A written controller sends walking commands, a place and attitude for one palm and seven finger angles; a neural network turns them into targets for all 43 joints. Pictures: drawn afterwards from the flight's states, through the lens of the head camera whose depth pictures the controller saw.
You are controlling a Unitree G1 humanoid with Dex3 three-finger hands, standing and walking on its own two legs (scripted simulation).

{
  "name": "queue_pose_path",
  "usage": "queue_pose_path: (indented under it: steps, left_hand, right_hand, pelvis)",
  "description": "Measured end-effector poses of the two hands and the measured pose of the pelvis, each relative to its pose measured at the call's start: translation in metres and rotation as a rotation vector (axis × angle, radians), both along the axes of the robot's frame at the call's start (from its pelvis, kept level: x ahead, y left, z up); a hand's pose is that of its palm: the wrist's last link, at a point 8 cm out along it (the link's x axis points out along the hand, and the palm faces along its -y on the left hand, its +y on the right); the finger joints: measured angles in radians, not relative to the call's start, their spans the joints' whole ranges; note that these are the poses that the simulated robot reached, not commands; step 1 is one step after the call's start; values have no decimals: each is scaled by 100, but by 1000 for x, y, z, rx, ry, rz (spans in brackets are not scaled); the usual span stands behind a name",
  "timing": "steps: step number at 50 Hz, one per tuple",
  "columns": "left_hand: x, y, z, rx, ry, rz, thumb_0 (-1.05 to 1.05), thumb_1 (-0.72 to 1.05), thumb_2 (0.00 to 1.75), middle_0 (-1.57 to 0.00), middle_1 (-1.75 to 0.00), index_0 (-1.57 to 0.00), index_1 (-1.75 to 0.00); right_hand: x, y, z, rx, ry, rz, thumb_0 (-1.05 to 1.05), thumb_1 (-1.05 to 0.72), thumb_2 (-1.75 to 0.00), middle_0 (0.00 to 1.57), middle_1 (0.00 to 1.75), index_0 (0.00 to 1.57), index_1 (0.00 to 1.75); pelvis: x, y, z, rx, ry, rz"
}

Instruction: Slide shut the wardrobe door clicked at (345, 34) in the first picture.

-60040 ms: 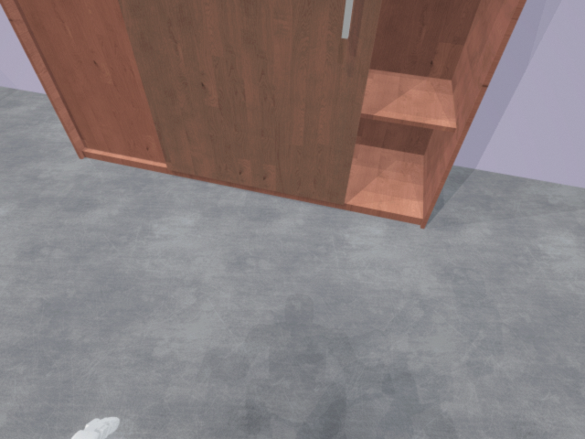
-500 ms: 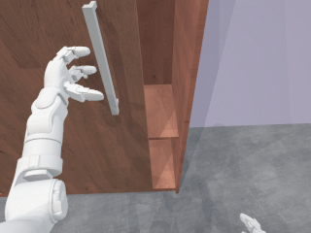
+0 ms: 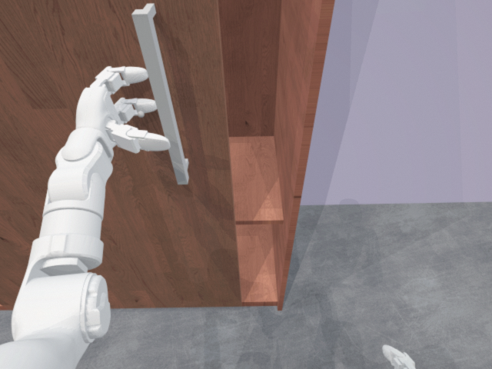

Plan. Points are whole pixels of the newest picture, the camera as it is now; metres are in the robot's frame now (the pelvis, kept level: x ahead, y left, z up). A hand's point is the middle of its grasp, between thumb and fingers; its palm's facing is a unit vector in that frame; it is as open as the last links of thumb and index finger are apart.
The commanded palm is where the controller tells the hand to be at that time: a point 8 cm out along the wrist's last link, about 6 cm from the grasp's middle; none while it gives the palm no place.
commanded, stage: slide the fingers in behind the handle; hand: left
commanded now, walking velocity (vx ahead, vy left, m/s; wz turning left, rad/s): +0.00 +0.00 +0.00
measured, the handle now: (169, 108) +0.48 +0.15 +0.21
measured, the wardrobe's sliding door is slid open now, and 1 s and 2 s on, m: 0.14 0.14 0.14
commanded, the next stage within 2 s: grip the handle and tug to test in 1.88 s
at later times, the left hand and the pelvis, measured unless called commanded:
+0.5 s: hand (148, 123) +0.42 +0.17 +0.21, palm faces +0.04 -1.00 +0.02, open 14.0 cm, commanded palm +0.40 +0.22 +0.21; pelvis -0.01 +0.01 +0.00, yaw -1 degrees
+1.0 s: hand (167, 121) +0.42 +0.13 +0.22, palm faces +0.02 -1.00 +0.02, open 14.0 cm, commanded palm +0.40 +0.19 +0.21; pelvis +0.00 +0.01 +0.00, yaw -1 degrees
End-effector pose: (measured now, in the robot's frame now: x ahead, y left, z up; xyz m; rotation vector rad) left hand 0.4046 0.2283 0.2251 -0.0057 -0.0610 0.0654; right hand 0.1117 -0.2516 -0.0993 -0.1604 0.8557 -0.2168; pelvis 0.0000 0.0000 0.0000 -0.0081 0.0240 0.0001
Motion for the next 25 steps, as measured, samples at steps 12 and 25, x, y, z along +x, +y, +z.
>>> queue_pose_path:
  steps: [12, 25]
  left_hand:
    - [1, 0, -1, 8, 8, 0, -1, -50, 30, -35, -124, -31, -122]
    - [-5, -9, -13, -12, 5, -26, -1, -50, 30, -31, -121, -30, -120]
  right_hand:
    - [-19, -1, -5, -1, 39, -13, 1, -90, -90, 20, 30, 20, 30]
    - [-28, 6, -4, 12, 23, -28, 1, -90, -90, 20, 30, 20, 30]
  pelvis:
    - [-6, 1, 0, -2, 7, 2]
    - [-9, 6, 0, -3, -4, -12]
